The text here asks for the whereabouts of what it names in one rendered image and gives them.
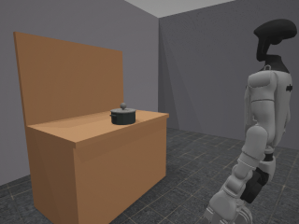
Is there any robot head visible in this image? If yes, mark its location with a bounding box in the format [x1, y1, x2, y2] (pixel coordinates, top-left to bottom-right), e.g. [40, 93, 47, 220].
[253, 19, 297, 74]

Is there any robot left upper arm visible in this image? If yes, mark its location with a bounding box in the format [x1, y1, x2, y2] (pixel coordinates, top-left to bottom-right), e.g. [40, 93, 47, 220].
[246, 71, 277, 145]

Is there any left robot forearm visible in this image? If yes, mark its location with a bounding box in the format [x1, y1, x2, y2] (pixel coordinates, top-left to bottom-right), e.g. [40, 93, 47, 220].
[222, 126, 268, 199]

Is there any pot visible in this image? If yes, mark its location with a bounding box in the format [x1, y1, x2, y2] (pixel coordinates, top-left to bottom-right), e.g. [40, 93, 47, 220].
[110, 112, 135, 125]

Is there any left robot hand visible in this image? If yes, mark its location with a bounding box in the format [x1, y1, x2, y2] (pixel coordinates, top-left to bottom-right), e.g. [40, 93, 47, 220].
[203, 189, 237, 224]

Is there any robot right upper arm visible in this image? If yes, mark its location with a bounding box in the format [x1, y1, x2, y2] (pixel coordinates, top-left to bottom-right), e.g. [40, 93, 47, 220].
[284, 105, 291, 125]

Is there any robot right thigh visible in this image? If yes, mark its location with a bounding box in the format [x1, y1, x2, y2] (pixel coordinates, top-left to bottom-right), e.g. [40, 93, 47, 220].
[234, 200, 252, 224]

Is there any knob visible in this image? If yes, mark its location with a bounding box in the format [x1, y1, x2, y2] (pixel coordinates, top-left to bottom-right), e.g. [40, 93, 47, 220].
[120, 103, 127, 109]

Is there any lid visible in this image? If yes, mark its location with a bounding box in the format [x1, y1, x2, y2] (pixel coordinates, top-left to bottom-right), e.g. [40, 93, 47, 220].
[110, 108, 136, 114]

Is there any table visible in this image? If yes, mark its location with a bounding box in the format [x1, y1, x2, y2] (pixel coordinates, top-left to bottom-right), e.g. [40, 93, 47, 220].
[13, 31, 169, 224]

